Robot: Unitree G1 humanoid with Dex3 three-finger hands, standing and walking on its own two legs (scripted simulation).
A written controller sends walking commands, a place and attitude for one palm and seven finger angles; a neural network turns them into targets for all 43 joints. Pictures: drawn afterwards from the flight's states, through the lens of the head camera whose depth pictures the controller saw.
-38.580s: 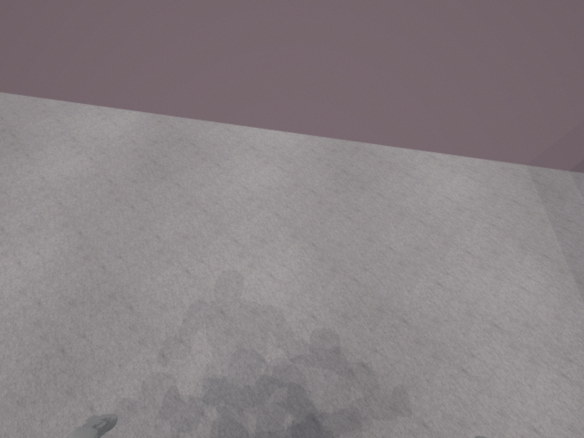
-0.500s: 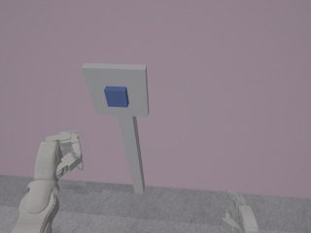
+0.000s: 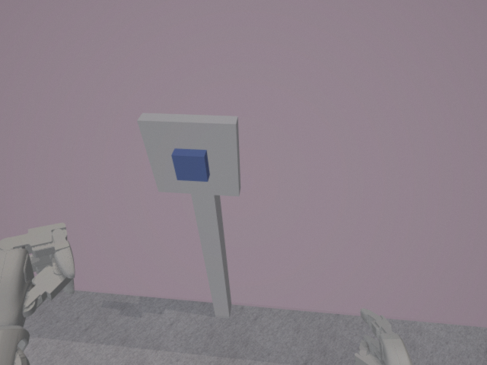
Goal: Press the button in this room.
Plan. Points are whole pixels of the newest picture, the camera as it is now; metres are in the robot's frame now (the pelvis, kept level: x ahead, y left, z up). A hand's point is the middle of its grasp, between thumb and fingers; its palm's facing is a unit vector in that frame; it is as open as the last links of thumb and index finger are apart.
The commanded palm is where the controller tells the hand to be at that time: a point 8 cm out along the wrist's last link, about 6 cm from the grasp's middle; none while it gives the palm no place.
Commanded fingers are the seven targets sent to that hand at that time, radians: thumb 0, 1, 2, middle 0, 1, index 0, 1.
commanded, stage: draw the hand back to the body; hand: left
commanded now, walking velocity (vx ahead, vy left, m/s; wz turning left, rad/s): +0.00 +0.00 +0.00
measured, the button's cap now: (191, 164) +0.48 +0.18 +0.09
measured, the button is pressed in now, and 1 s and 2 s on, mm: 0 0 0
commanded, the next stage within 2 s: step back with the hand held close in 0.24 s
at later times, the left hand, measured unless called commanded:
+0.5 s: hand (63, 271) +0.17 +0.24 +0.16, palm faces +0.39 -0.82 -0.41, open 3.1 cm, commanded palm +0.11 +0.28 +0.17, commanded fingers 0.00 0.90 0.90 -1.30 -1.50 -1.30 -1.50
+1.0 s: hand (14, 326) +0.11 +0.27 +0.15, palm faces +0.34 -0.81 -0.47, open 3.1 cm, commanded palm +0.05 +0.31 +0.17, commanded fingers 0.00 0.90 0.90 -1.30 -1.50 -1.30 -1.50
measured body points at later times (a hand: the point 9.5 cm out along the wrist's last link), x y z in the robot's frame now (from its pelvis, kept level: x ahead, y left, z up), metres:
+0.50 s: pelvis -0.02 +0.00 +0.00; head -0.03 -0.01 +0.45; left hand +0.14 +0.29 +0.19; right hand +0.17 -0.22 -0.08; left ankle +0.01 +0.09 -0.74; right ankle -0.04 -0.10 -0.74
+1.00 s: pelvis -0.08 +0.03 -0.01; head -0.08 +0.04 +0.44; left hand +0.08 +0.31 +0.17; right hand +0.10 -0.21 -0.08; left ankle +0.01 +0.09 -0.74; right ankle -0.04 -0.10 -0.74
